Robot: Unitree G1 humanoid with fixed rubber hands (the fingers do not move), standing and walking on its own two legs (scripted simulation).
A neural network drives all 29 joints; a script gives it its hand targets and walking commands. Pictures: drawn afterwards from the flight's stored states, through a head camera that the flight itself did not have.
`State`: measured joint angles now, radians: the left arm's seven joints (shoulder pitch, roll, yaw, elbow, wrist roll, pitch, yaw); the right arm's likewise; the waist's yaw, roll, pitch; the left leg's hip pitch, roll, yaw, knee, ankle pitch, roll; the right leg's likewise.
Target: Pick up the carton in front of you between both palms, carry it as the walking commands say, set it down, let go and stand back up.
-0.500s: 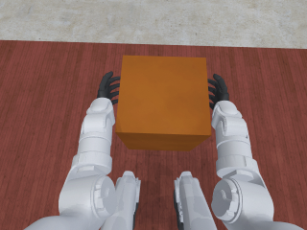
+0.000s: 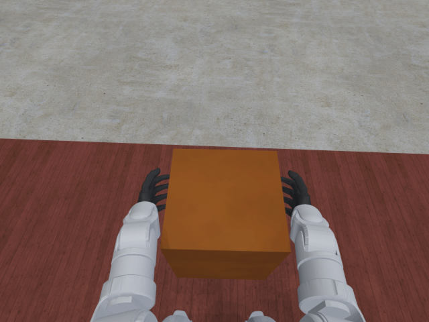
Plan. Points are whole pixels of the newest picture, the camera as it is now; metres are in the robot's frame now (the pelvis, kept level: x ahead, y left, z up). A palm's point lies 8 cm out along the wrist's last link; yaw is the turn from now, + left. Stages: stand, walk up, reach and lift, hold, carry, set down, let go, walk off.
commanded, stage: reach and lift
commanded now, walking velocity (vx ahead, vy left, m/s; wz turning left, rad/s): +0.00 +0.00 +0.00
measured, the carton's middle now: (222, 219) +0.34 +0.00 -0.08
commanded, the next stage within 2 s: hold in 1.28 s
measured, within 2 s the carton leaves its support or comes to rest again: neither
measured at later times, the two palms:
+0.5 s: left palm (134, 205) +0.30 +0.15 +0.06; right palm (314, 207) +0.30 -0.15 +0.06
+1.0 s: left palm (134, 196) +0.31 +0.15 +0.08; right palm (315, 199) +0.31 -0.15 +0.08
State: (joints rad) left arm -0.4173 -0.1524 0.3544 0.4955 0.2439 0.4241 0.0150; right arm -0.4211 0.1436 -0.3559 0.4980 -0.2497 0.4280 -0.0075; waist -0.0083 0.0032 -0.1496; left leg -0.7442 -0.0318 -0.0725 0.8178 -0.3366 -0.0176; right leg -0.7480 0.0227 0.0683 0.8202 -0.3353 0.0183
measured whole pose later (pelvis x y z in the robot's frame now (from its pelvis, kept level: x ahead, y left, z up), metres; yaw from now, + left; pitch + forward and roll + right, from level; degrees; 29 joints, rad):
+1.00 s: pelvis +0.02 +0.00 +0.05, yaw +0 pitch -5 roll +0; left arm -0.27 -0.15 0.24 0.29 0.29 0.66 -0.02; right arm -0.27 0.15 -0.24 0.30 -0.28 0.66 0.02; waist 0.00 0.00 0.02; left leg -0.09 -0.01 -0.07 0.38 -0.20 -0.01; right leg -0.10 0.01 0.07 0.38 -0.20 0.01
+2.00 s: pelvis +0.02 +0.00 +0.04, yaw +0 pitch -4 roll +0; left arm -0.27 -0.15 0.23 0.21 0.27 0.77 -0.02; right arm -0.27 0.15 -0.23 0.21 -0.27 0.77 0.01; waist 0.00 0.00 -0.04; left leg -0.15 -0.01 -0.08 0.46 -0.27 -0.02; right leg -0.15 0.02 0.07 0.46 -0.27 0.01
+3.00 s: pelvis +0.49 -0.05 +0.05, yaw +2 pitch +4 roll +1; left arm -0.25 -0.13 0.15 -0.32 0.08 1.20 0.09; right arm -0.25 0.14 -0.14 -0.33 -0.11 1.21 -0.10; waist 0.04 0.00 -0.08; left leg -0.67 0.09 0.12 0.78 -0.14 0.02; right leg -0.07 -0.01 -0.22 0.31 -0.32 -0.06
